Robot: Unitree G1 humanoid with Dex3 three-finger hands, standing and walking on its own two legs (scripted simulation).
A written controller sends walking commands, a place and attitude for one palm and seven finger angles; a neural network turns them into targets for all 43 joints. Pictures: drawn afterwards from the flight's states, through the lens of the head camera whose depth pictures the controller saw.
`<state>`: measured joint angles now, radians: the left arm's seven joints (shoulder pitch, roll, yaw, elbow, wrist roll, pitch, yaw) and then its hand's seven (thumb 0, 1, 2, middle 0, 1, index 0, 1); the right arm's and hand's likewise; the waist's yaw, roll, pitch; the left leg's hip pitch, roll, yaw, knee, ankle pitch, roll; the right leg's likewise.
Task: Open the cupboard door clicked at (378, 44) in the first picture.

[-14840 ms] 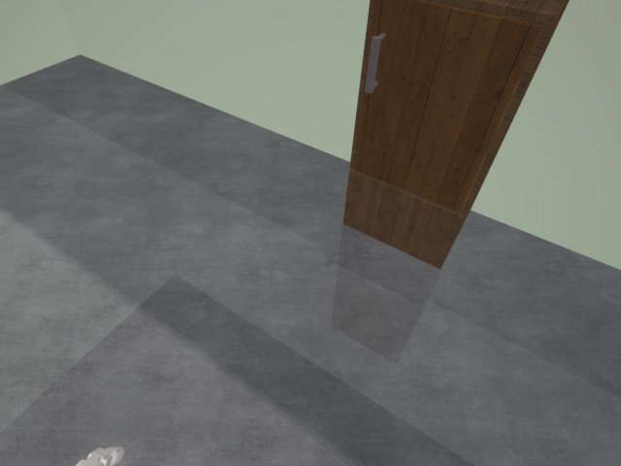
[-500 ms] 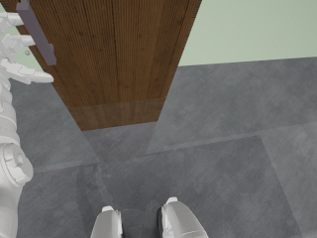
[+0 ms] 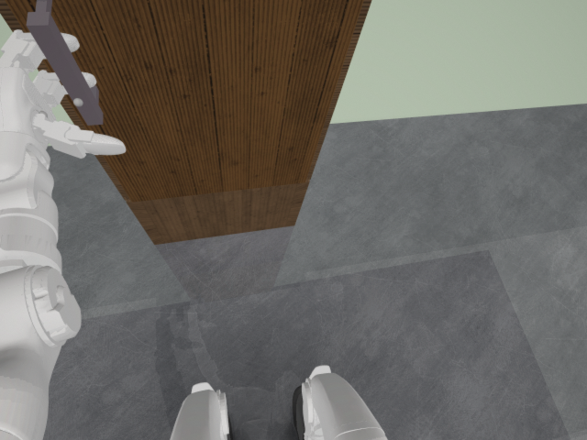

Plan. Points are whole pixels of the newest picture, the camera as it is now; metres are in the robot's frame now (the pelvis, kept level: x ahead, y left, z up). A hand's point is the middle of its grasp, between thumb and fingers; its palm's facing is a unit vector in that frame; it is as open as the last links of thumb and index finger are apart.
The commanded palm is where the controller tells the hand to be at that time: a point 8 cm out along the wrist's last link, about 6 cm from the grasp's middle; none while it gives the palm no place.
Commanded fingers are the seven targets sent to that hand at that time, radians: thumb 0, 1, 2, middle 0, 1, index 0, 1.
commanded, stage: slide the fingers in behind the handle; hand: left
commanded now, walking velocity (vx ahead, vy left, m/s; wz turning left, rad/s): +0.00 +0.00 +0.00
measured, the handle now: (72, 65) +0.59 +0.23 +0.07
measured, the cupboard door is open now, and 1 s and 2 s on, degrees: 0 1 17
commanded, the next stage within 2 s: close the thumb around the handle in 0.60 s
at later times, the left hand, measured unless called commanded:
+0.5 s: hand (92, 98) +0.54 +0.20 +0.07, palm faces +0.07 -1.00 -0.01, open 13.9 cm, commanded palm +0.51 +0.24 +0.07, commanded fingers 0.00 -0.50 0.30 -0.30 -1.20 -0.30 -1.20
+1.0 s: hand (92, 105) +0.52 +0.20 +0.07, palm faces +0.10 -1.00 -0.03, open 11.6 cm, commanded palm +0.50 +0.23 +0.07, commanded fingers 0.00 0.40 0.68 -0.36 -1.30 -0.36 -1.30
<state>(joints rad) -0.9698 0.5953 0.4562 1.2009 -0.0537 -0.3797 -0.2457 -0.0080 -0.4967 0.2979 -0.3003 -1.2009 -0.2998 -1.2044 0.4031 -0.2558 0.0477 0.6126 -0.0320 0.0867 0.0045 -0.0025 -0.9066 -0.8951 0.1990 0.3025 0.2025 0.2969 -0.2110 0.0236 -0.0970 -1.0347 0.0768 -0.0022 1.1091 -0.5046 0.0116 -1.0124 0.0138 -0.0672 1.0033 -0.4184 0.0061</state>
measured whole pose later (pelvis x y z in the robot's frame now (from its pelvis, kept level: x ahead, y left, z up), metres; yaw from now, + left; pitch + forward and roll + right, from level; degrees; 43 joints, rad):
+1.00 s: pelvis +0.00 +0.00 +0.00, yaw +1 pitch +24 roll -4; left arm -0.95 0.52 0.41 1.19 -0.05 -0.41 -0.15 -0.01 -0.10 0.47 -0.32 -1.24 -0.29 -1.25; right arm 0.40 -0.25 0.03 0.63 -0.04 0.08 0.02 0.00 -0.91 -0.90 0.20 0.30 0.20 0.30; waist -0.19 0.03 -0.11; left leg -1.02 0.07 0.00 1.10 -0.50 0.01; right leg -1.00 0.01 -0.07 1.01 -0.43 0.00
